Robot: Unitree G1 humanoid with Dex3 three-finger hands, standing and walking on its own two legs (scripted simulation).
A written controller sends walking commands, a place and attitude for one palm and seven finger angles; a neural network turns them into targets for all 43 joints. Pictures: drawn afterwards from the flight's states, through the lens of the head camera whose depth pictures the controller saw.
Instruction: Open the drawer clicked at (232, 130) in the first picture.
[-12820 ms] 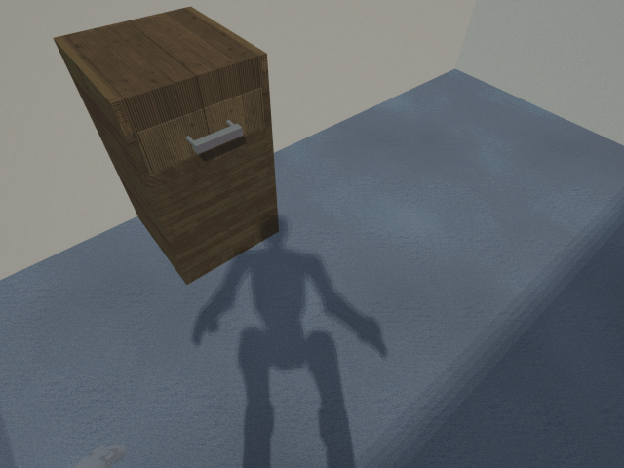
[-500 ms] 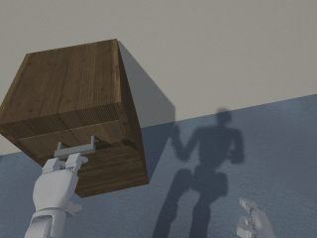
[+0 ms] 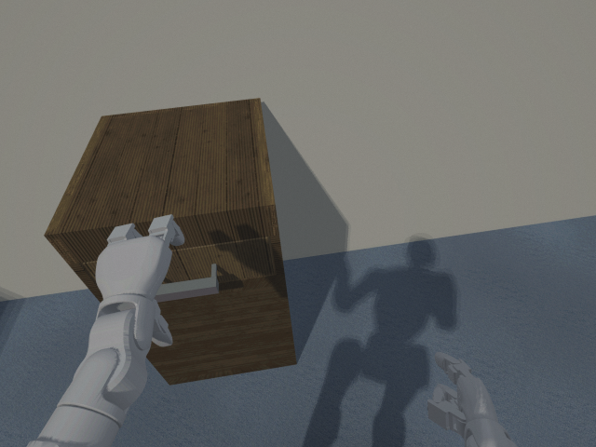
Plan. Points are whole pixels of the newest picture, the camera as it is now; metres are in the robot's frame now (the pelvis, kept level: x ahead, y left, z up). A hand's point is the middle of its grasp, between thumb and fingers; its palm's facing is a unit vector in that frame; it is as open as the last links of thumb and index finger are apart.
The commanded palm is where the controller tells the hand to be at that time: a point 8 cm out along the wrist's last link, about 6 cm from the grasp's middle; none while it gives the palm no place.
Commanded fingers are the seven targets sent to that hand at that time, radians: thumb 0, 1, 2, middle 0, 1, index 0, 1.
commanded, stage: raise the hand with hooked fingers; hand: left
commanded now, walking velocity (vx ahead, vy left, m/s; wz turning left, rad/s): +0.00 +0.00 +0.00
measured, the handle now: (183, 281) +0.46 +0.32 -0.16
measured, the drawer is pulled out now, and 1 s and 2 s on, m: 0.00 0.00 0.00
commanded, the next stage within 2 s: move the hooked fingers above the handle in 0.42 s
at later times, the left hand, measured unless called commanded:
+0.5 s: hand (119, 279) +0.31 +0.29 +0.07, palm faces +0.08 -0.08 -0.99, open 13.9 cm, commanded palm +0.27 +0.28 +0.13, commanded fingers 0.00 -0.50 0.30 -0.30 -1.20 -0.30 -1.20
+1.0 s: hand (140, 288) +0.33 +0.29 +0.01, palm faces -0.09 -0.05 -1.00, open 13.9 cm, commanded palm +0.32 +0.29 +0.07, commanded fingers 0.00 -0.50 0.30 -0.30 -1.20 -0.30 -1.20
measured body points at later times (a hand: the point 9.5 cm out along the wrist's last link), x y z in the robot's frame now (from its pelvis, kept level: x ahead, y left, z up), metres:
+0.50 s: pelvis +0.00 +0.04 +0.00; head +0.02 +0.01 +0.45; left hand +0.30 +0.29 +0.13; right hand +0.18 -0.18 -0.11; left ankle -0.01 +0.11 -0.73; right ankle -0.02 -0.10 -0.73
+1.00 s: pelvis +0.01 +0.00 +0.00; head +0.06 -0.02 +0.44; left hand +0.33 +0.29 +0.07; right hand +0.17 -0.25 -0.12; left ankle -0.01 +0.10 -0.73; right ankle -0.02 -0.10 -0.73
